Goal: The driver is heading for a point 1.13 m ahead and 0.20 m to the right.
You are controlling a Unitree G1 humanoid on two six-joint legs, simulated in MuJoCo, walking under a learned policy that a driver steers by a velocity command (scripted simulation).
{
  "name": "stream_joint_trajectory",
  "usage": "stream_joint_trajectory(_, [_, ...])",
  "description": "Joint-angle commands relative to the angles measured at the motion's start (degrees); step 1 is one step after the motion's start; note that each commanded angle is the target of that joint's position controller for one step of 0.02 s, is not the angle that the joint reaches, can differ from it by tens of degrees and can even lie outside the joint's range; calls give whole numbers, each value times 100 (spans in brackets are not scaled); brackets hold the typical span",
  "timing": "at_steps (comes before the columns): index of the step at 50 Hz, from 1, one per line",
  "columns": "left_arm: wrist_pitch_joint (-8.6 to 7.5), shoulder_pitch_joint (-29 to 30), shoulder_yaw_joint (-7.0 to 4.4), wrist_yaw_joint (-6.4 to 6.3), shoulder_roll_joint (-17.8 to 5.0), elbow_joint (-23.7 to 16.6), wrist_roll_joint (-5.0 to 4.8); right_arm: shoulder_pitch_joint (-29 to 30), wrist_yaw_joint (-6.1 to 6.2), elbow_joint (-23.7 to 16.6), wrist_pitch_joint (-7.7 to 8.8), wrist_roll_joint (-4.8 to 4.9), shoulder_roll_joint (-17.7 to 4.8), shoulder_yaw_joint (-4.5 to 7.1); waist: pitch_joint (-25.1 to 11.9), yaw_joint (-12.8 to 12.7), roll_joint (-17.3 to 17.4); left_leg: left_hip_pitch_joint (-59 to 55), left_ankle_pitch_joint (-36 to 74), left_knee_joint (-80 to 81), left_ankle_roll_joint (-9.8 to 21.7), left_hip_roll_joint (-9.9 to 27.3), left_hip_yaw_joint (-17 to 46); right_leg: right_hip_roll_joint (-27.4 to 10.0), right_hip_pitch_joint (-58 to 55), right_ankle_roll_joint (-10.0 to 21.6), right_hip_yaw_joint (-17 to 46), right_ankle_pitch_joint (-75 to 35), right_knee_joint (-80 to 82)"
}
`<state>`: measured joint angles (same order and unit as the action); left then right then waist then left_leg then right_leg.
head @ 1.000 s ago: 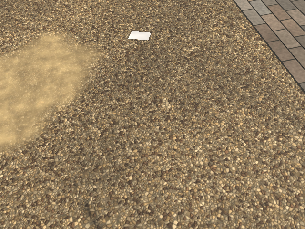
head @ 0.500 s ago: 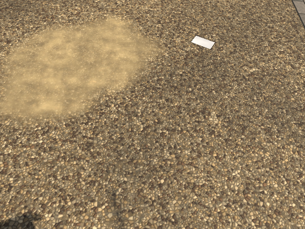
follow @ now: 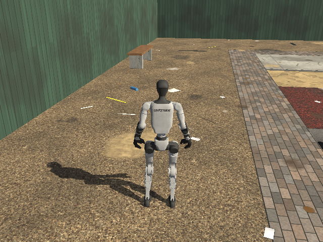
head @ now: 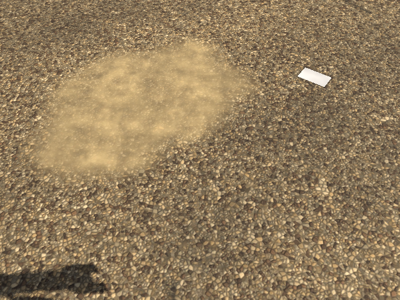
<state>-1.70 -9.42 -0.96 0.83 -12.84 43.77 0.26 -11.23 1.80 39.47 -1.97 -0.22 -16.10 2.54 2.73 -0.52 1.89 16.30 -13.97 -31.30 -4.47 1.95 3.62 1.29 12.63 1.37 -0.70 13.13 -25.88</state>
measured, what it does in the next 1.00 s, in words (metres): steps on the spot: left foot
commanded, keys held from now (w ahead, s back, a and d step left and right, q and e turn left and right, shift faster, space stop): no key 1.00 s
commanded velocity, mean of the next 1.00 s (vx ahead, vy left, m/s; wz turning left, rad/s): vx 0.01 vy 0.00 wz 0.02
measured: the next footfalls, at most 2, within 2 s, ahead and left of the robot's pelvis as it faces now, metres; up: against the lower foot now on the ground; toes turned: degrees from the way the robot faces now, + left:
left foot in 0.02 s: +0.06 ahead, +0.15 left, +0.00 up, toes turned -2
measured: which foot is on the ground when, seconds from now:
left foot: up 0.00-0.00, down 0.02-1.00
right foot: down 0.00-1.00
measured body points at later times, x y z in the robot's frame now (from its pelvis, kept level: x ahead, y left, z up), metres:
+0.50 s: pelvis +0.03 +0.02 +0.00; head +0.04 +0.02 +0.45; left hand +0.14 +0.29 -0.13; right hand +0.16 -0.24 -0.12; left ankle +0.02 +0.15 -0.74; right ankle +0.01 -0.11 -0.74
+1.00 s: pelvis +0.02 +0.02 +0.00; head +0.02 +0.02 +0.45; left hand +0.06 +0.28 -0.15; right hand +0.08 -0.24 -0.14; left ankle +0.02 +0.15 -0.74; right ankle +0.01 -0.11 -0.74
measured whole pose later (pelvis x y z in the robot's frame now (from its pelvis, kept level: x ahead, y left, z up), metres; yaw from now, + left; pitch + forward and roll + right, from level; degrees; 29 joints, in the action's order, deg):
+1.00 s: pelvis +0.02 +0.02 +0.00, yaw +0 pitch -2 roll +0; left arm 0.5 -11.9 -0.8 -2.0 -13.5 61.3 0.2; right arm -12.9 2.4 55.8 -0.2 -0.2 -13.3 1.6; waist 2.5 -0.8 0.1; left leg 10.8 -15.2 -28.3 -0.6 -0.1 2.2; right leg -1.0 9.3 -1.1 0.4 16.2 -27.8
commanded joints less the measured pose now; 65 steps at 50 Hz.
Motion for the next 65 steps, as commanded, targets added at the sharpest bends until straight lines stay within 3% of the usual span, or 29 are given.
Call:
stream_joint_trajectory(1, [-95, 123, -117, 12, -690, -258, 16, -168, 38, -365, 32, -101, -674, 151, -797, 126, -500, -1419, 1946, 871, 260, 304, 298, -850, 152, 332, 731, -970, 428])
stream_joint_trajectory(2, [-119, -124, -123, 55, -730, -215, 109, -21, 63, -418, 16, -59, -999, 222, -663, -153, 92, -1338, 2077, 537, 513, 467, 394, -495, 288, 114, 481, -171, 416])
stream_joint_trajectory(3, [-106, -135, -101, 57, -691, -162, 110, 99, 28, -364, 10, -28, -856, 218, -587, -127, 354, -998, 1285, 428, 675, 337, 306, -320, 145, -31, 278, 80, 414])
stream_joint_trajectory(4, [-88, 103, -115, 46, -804, -143, 76, 122, -14, -389, 31, -42, -649, 180, -384, 54, 170, -813, 1074, 471, 645, 226, 283, -292, 144, -82, 231, -36, 266])
stream_joint_trajectory(6, [-41, 170, -113, 9, -775, -127, 26, 60, -24, -322, 96, -75, -546, 145, -372, 66, 208, -789, 1487, 458, 537, 172, 256, -332, 88, -62, 232, -628, 102])
stream_joint_trajectory(14, [59, 73, -125, -50, -829, 163, -13, 36, 0, -221, 143, -34, -534, 136, -505, 30, -36, -869, 2096, 322, 542, 131, 212, -377, -239, -118, 213, -1284, -57])
stream_joint_trajectory(29, [173, 46, -144, -204, -897, 891, -14, -19, 29, 382, 181, -32, -464, 125, -282, -15, -144, -762, 1527, 553, 511, 22, 77, -382, -322, -200, 217, -845, 136])
stream_joint_trajectory(45, [184, -238, -102, -295, -746, 1518, -8, -180, 71, 1276, 227, -6, -384, 50, -34, -30, -160, -552, 768, 760, 467, -81, -44, -305, -126, -204, 173, -290, 309])
stream_joint_trajectory(65, [152, -795, -11, -333, -490, 1799, -16, -433, 75, 2005, 221, 20, -182, -72, 54, 8, -181, -395, 548, 827, 480, -137, -113, -251, 17, -176, 129, -196, 345])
